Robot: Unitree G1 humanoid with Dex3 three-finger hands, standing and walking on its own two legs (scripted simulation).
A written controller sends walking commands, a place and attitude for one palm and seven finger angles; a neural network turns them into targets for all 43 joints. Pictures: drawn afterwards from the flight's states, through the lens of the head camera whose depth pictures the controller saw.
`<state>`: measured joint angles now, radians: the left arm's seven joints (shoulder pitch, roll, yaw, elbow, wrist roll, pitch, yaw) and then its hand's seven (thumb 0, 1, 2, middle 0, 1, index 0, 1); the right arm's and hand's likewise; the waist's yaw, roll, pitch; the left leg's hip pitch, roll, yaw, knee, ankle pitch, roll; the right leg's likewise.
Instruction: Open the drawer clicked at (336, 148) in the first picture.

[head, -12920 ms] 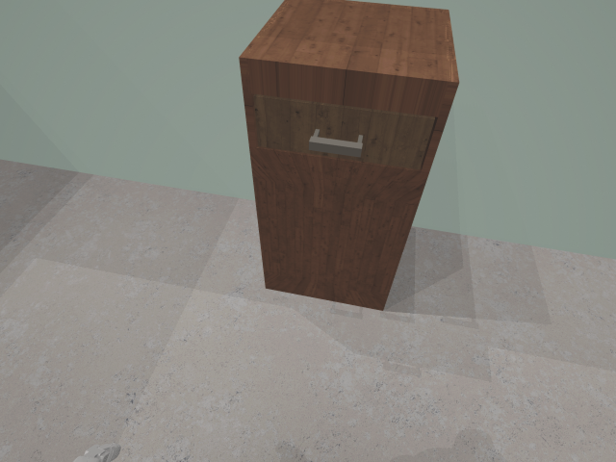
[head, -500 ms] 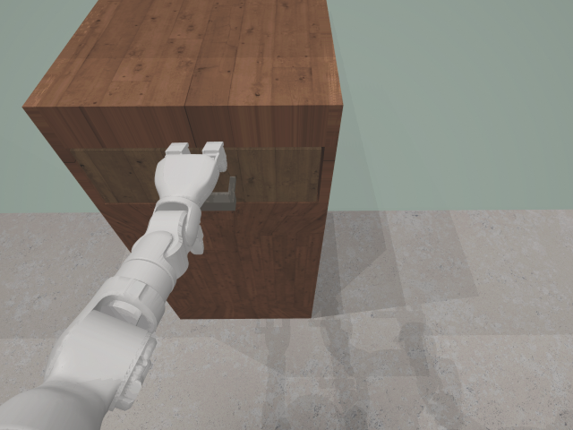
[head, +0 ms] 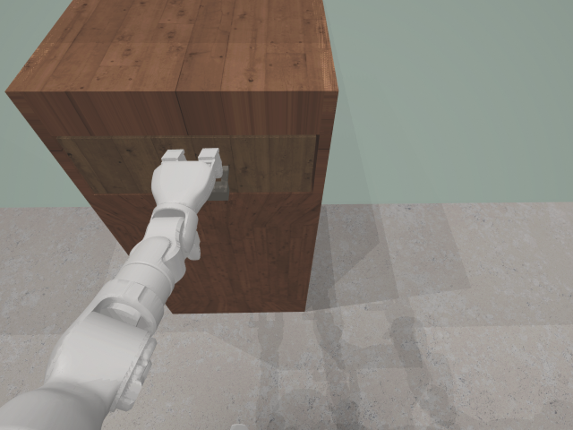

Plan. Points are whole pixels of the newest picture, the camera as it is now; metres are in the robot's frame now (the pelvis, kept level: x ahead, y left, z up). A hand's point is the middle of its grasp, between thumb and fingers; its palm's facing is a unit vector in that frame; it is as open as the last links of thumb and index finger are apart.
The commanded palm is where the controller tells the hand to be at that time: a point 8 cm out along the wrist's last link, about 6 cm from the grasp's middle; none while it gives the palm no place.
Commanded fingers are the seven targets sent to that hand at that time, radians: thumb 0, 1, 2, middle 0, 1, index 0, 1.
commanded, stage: lower the fingers behind the handle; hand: left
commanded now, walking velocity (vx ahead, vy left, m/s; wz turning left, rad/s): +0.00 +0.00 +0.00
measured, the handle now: (193, 181) +0.51 +0.14 +0.01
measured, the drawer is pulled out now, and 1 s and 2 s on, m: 0.00 0.00 0.01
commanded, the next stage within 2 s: close the thumb around the handle in 0.80 s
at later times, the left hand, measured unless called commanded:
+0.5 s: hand (195, 211) +0.47 +0.14 -0.01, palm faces +0.01 -0.03 -1.00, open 13.8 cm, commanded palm +0.44 +0.13 +0.05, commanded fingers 0.00 -0.50 0.30 -0.30 -1.20 -0.30 -1.20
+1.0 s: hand (196, 210) +0.47 +0.13 -0.01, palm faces -0.02 -0.03 -1.00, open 13.6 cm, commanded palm +0.45 +0.13 +0.05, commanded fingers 0.00 -0.16 0.44 -0.32 -1.24 -0.32 -1.24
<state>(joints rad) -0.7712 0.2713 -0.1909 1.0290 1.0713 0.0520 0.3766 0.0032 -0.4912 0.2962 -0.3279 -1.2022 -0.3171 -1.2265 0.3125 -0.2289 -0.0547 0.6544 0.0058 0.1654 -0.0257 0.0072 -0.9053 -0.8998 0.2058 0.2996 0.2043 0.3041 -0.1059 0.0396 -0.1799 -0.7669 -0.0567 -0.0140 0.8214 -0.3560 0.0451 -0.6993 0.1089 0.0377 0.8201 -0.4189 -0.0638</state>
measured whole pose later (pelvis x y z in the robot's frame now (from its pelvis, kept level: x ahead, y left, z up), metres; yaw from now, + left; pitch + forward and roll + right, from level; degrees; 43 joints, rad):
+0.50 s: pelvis +0.00 +0.01 -0.02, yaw -1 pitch +21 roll -1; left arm -0.79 0.24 -0.19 1.08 1.10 0.11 0.49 0.00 -0.49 0.30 -0.33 -1.21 -0.32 -1.20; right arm 0.33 -0.21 -0.06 0.69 -0.01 0.17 0.01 0.01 -0.91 -0.90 0.21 0.30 0.20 0.30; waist -0.11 0.06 -0.21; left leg -0.89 -0.06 0.00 0.93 -0.41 0.06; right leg -0.81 0.11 0.04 0.92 -0.46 -0.05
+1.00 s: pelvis +0.00 +0.01 -0.01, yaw +0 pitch +20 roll -1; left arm -0.81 0.24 -0.20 1.10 1.08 0.14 0.46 0.00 -0.46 0.31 -0.33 -1.21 -0.33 -1.22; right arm 0.31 -0.21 -0.05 0.68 -0.01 0.18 -0.01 0.01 -0.91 -0.90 0.21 0.30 0.20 0.30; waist -0.12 0.05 -0.20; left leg -0.87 -0.06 -0.01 0.92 -0.40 0.06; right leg -0.79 0.11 0.03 0.90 -0.46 -0.05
